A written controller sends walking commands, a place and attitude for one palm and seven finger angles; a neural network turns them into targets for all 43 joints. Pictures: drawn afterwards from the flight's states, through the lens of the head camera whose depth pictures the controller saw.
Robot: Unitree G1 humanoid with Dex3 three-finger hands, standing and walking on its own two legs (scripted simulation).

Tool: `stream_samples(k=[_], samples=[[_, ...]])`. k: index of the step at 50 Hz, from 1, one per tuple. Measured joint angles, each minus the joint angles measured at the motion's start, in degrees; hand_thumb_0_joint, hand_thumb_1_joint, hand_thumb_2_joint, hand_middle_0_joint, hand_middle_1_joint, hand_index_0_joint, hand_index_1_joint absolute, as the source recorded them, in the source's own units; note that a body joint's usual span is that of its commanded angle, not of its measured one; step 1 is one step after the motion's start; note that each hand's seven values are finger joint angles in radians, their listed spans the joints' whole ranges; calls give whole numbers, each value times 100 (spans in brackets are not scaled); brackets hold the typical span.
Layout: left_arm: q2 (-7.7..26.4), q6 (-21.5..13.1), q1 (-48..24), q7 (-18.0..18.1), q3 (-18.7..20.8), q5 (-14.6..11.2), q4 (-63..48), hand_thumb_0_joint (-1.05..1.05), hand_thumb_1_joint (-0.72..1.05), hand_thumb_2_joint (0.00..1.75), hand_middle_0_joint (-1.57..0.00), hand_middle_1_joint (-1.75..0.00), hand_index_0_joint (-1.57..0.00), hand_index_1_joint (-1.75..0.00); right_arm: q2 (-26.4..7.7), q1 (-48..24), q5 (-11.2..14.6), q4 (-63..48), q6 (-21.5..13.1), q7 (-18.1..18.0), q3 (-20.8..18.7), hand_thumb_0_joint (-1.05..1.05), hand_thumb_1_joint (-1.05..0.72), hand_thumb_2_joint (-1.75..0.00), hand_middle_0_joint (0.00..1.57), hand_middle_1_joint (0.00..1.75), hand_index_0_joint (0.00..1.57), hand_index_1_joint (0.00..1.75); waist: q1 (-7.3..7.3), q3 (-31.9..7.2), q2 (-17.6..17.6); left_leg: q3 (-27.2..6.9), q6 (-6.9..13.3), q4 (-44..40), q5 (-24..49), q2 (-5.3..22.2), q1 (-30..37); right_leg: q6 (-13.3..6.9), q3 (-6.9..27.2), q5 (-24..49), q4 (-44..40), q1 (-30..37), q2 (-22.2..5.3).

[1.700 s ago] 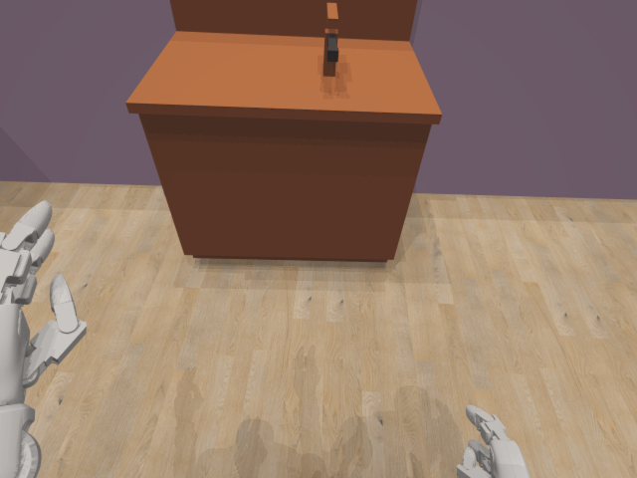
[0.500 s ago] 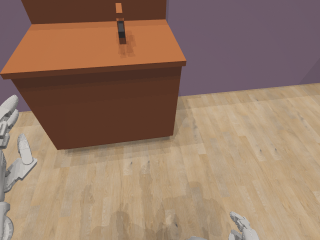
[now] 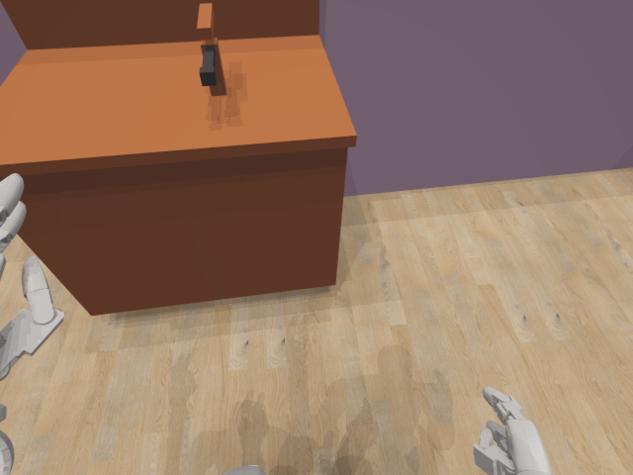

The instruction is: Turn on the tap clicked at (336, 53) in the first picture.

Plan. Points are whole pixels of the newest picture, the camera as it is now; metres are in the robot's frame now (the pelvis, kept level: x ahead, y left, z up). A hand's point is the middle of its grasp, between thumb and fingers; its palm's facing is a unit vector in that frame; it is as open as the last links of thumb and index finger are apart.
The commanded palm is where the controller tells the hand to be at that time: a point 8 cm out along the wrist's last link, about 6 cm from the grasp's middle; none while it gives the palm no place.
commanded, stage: turn to face it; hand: left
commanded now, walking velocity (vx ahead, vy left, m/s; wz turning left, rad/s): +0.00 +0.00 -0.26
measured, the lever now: (208, 76) +0.79 +0.29 +0.09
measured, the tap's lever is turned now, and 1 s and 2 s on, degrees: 0 0 0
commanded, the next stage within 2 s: take the last steps up to it in 0.14 s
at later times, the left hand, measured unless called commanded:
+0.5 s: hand (128, 262) +0.27 +0.21 +0.18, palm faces +0.33 -0.85 -0.41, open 7.4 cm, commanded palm +0.22 +0.26 +0.19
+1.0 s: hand (200, 223) +0.33 +0.16 +0.17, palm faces +0.33 -0.85 -0.42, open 7.4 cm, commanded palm +0.27 +0.21 +0.19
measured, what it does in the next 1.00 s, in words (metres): steps on the spot: left foot, then left foot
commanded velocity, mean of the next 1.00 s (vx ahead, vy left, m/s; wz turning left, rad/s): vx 0.23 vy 0.04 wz -0.07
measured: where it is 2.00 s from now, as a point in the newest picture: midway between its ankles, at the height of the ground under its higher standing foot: (342, 456)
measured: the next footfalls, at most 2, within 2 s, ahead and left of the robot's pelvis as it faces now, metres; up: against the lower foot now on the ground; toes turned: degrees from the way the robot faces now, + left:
left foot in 0.04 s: +0.11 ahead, +0.13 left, +0.00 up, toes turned +8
left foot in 0.54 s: +0.11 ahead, +0.10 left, +0.00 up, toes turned +3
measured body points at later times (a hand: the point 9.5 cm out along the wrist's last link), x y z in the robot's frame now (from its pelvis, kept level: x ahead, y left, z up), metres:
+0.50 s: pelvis +0.03 -0.01 +0.00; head +0.04 -0.02 +0.45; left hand +0.24 +0.25 +0.20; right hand +0.15 -0.26 -0.10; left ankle +0.05 +0.10 -0.72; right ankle +0.00 -0.09 -0.73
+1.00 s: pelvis +0.08 -0.05 +0.00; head +0.09 -0.08 +0.45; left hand +0.30 +0.20 +0.20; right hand +0.21 -0.30 -0.11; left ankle +0.07 +0.08 -0.66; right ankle +0.09 -0.15 -0.73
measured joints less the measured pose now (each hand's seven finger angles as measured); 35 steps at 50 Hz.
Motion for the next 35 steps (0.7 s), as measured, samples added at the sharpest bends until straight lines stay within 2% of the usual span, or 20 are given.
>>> stream_samples(k=[2,4,7,9,11,13,16,19,21,23,26,28,30,33,35], samples=[[-49,49,-222,5,-106,-3,94,2,88,89,-22,-30,-22,-30,39,10,23,-54,-6,-20,8,1,-91,-90,20,30,20,30,25,-87,21,18,57,-428,267,-6,329,42,7,-151,132,60,71],[-78,69,-475,-14,-161,-16,294,2,88,89,-22,-30,-22,-30,185,-39,45,-56,28,-27,52,1,-91,-90,20,30,20,30,81,-112,-134,122,99,-417,138,-37,441,99,126,-196,148,128,35],[-99,136,-606,-51,-156,-41,472,2,88,89,-21,-30,-22,-30,360,-76,-7,-235,-25,30,162,1,-91,-90,20,30,20,30,23,-174,-150,205,115,-439,21,7,426,369,436,-551,317,22,78],[-67,169,-581,-73,-150,-51,422,2,88,89,-21,-30,-21,-30,465,-92,-18,-341,-123,105,219,1,-91,-90,20,30,20,30,-17,-127,-88,215,101,-435,23,79,383,448,570,-616,295,-13,80],[-12,183,-453,-89,-123,-64,271,2,89,90,-21,-30,-21,-30,550,-97,-8,-404,-205,187,281,1,-90,-90,20,30,20,30,-13,-56,-30,267,52,-375,-4,182,345,495,601,-343,91,7,51],[23,183,-319,-110,-110,-75,150,2,89,90,-21,-30,-21,-30,602,-74,8,-407,-246,243,324,1,-90,-90,20,30,20,30,-25,33,73,283,-18,-291,-55,317,339,406,540,-7,-35,50,129],[22,199,-174,-131,-157,-99,80,2,88,89,-21,-30,-21,-30,574,64,47,-317,-184,263,335,1,-90,-90,21,30,20,30,-72,5,211,227,-83,-192,-115,420,289,191,513,-50,-77,66,246],[-10,202,-62,-104,-200,-113,130,2,88,89,-22,-30,-22,-30,449,212,67,-95,-49,198,290,1,-90,-90,21,30,21,31,-120,-124,183,-53,-35,454,-875,174,137,128,562,-145,5,28,195],[-46,205,-40,-74,-212,-96,202,2,88,89,-22,-30,-22,-30,335,301,73,73,35,143,250,1,-90,-90,21,30,20,30,-158,-186,142,-161,-10,770,-1137,1,96,124,583,-134,-71,95,152],[-64,183,-40,-45,-191,-72,263,2,88,89,-22,-30,-22,-30,231,390,69,185,98,92,207,1,-90,-90,21,30,20,30,-192,-231,95,-139,14,669,-1107,-86,156,141,588,-107,-166,174,125],[-75,147,-59,-4,-161,-50,272,2,88,89,-22,-30,-22,-30,97,531,55,234,124,27,116,1,-90,-90,20,30,20,30,-210,-268,43,-21,65,-69,-694,-139,443,193,585,-146,-172,257,128],[-60,108,-91,18,-130,-46,256,2,88,89,-22,-30,-22,-30,64,574,48,246,105,-20,50,1,-91,-90,20,30,20,30,-193,-255,-67,91,178,-438,-207,-194,660,245,648,-296,60,246,79],[-78,64,-116,36,-89,-52,363,2,88,89,-22,-30,-22,-30,84,570,42,235,81,-56,12,2,-91,-90,20,30,20,30,-176,-302,-180,229,237,-388,-264,-243,722,315,789,-665,620,48,18],[-99,76,-227,27,-120,-2,594,2,88,89,-21,-30,-21,-30,182,524,30,248,-56,-82,-18,2,-91,-90,20,30,20,30,-290,-345,-54,180,267,-457,-349,-165,795,427,788,-1017,1918,-479,59],[-93,102,-237,2,-152,23,611,2,88,90,-21,-30,-21,-30,279,500,47,266,-136,-45,5,1,-91,-90,20,30,20,30,-308,-353,20,151,238,-613,-283,-89,879,494,706,-890,2182,-737,-10]])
